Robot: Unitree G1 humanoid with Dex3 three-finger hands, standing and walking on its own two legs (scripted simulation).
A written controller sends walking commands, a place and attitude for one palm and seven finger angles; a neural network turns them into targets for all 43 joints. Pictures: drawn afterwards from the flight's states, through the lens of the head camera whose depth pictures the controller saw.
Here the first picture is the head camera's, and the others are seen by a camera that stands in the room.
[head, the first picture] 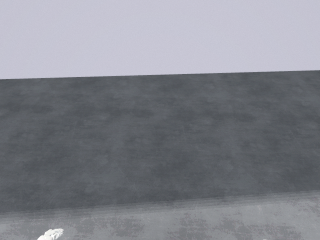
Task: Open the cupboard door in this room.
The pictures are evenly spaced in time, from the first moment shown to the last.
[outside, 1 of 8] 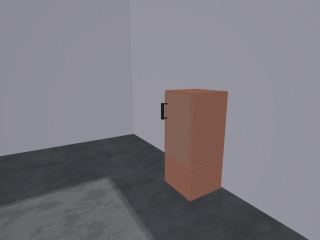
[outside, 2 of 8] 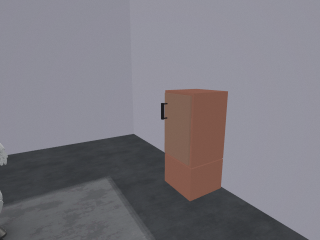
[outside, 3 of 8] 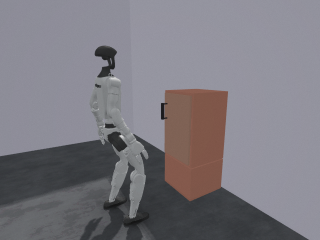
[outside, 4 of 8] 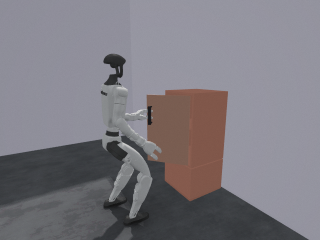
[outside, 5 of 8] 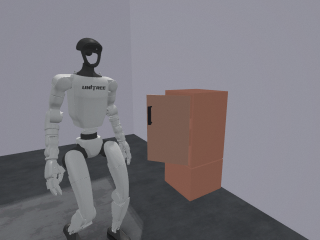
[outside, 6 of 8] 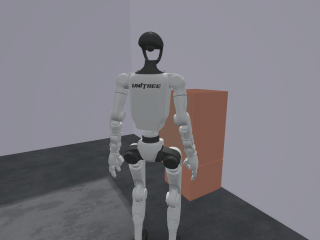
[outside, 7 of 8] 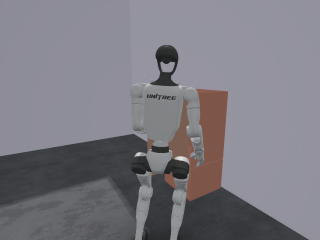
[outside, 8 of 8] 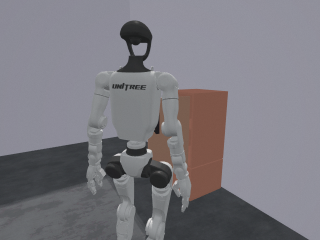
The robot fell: no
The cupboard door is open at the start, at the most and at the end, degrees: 0 88 88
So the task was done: yes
